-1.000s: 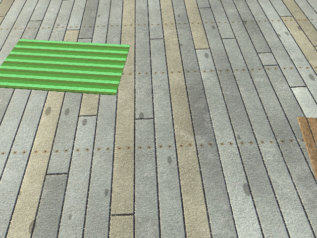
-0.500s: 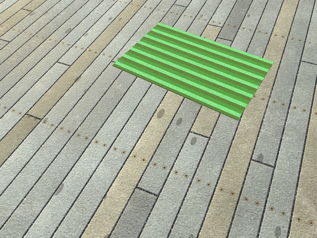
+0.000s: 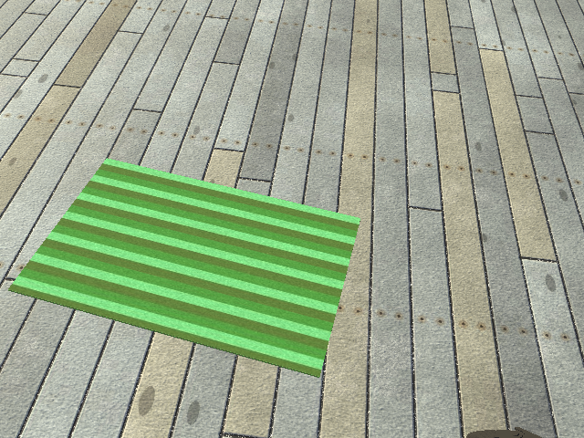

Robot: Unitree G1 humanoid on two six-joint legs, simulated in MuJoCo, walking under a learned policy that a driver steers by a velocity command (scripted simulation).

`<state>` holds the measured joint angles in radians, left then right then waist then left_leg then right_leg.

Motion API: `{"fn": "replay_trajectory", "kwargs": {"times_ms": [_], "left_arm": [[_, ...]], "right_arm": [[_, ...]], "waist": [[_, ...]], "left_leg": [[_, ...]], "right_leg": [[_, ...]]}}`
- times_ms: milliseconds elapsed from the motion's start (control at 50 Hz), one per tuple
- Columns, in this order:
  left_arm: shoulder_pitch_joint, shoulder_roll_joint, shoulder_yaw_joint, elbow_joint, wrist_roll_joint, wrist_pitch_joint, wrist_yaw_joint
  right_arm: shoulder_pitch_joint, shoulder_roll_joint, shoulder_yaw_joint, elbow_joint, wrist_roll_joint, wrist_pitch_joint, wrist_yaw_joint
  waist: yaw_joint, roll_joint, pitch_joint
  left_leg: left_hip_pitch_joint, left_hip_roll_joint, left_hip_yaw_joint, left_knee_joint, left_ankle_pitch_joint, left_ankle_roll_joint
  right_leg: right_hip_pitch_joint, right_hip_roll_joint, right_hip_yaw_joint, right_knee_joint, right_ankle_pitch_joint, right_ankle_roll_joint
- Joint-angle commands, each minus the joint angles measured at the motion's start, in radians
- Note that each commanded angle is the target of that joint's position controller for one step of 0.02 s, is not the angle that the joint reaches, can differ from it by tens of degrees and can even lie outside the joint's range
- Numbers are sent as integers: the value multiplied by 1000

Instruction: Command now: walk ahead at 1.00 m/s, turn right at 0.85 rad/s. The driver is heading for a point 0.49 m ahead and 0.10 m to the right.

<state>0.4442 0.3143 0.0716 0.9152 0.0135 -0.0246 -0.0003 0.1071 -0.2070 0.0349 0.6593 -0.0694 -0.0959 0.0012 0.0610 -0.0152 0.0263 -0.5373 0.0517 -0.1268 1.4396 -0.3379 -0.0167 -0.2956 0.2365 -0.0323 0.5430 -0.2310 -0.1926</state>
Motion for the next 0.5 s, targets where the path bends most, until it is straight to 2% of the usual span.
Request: {"fn": "replay_trajectory", "kwargs": {"times_ms": [20,40,60,80,100,120,160,180,200,220,240,260,280,300,320,340,360,380,400,440,480,500], "left_arm": [[-86,124,19,-107,-3,-60,-3],[-87,131,24,-112,-4,-64,-4],[-71,142,29,-116,-3,-67,-4],[-41,130,31,-109,-11,-68,-7],[-23,140,39,-108,-18,-66,-11],[-7,148,45,-109,-20,-62,-15],[20,162,55,-111,-16,-56,-16],[12,166,59,-116,-15,-55,-12],[-3,175,62,-123,-13,-54,-8],[-22,196,66,-131,-8,-57,-7],[-62,228,71,-138,-3,-61,-13],[-123,206,65,-157,-2,-73,-17],[-128,44,23,-204,-19,-86,-12],[-39,5,-8,-264,-50,-79,-17],[-125,86,-1,-223,-17,-53,-5],[-192,107,5,-228,5,-43,-16],[-260,96,6,-228,24,-37,-28],[-261,68,-1,-255,32,-25,-41],[-268,47,-7,-262,36,-11,-47],[-284,17,-19,-296,31,1,-47],[-333,13,-31,-335,33,-2,-56],[-337,3,-44,-345,28,-6,-68]], "right_arm": [[24,-130,-15,-95,-15,35,7],[-26,-132,-12,-110,-6,38,11],[-79,-120,-4,-135,11,35,16],[-142,-110,1,-151,24,31,18],[-180,-98,5,-164,33,29,17],[-197,-104,3,-163,41,28,16],[-225,-121,-2,-175,45,21,15],[-219,-129,-6,-177,46,15,12],[-186,-148,-15,-166,44,10,8],[-104,-190,-34,-142,45,6,-1],[60,-236,-57,-102,48,-1,-13],[291,-292,-86,-52,37,-8,-31],[472,-372,-115,-26,-5,-10,-48],[354,-424,-133,-29,-6,2,-36],[224,-290,-117,-61,2,12,-31],[186,-216,-100,-54,13,17,-27],[227,-177,-88,-18,8,19,-20],[245,-164,-83,16,7,12,-24],[269,-134,-75,50,18,1,-17],[292,-129,-73,93,44,-26,3],[233,-165,-81,99,56,-33,7],[171,-183,-85,89,58,-33,7]], "waist": [[-120,137,97],[-100,122,94],[-75,62,97],[-34,43,104],[0,4,82],[26,-6,60],[57,-37,27],[52,-50,14],[33,-52,-13],[-9,-52,-73],[-108,-31,-174],[-231,-16,-285],[-262,202,-421],[-133,493,-490],[-139,257,-295],[-141,128,-180],[-150,33,-91],[-119,90,-74],[-99,100,-38],[-68,124,-21],[-36,146,-9],[-11,173,-11]], "left_leg": [[-86,75,68,-241,35,-38],[-35,80,95,-351,116,-47],[13,81,104,-475,195,-55],[30,72,115,-588,282,-56],[47,50,120,-683,357,-53],[49,26,126,-742,400,-49],[41,-7,123,-843,408,-33],[80,-19,111,-899,396,-27],[146,-40,105,-942,362,-21],[253,-66,101,-949,284,-8],[436,-72,108,-951,210,8],[708,16,47,-891,100,33],[969,305,-291,-957,-328,74],[999,461,-822,-1189,-518,163],[845,393,-694,-1198,-603,155],[716,342,-476,-1172,-404,137],[612,277,-278,-1154,-44,116],[563,267,-228,-1147,149,140],[493,241,-158,-1150,379,137],[499,237,-45,-1124,806,135],[423,192,81,-1176,868,118],[338,155,149,-1202,794,101]], "right_leg": [[-188,-269,482,-414,-132,-170],[-226,-231,420,-428,-75,-153],[-245,-221,409,-430,-10,-143],[-207,-198,385,-412,73,-114],[-153,-198,394,-397,122,-97],[-75,-198,399,-376,181,-81],[77,-225,422,-307,331,-58],[114,-236,437,-270,365,-41],[149,-240,447,-219,432,-20],[178,-243,451,-110,563,3],[163,-218,419,79,634,26],[12,-181,384,345,531,46],[-238,-104,278,689,-51,51],[-463,-96,186,878,-269,69],[-545,-192,154,917,-143,62],[-537,-231,124,866,-68,71],[-492,-261,122,807,-53,84],[-488,-265,119,793,-73,102],[-461,-277,120,773,-104,117],[-489,-252,119,689,-130,135],[-420,-231,90,478,-29,144],[-292,-239,71,294,91,141]]}}
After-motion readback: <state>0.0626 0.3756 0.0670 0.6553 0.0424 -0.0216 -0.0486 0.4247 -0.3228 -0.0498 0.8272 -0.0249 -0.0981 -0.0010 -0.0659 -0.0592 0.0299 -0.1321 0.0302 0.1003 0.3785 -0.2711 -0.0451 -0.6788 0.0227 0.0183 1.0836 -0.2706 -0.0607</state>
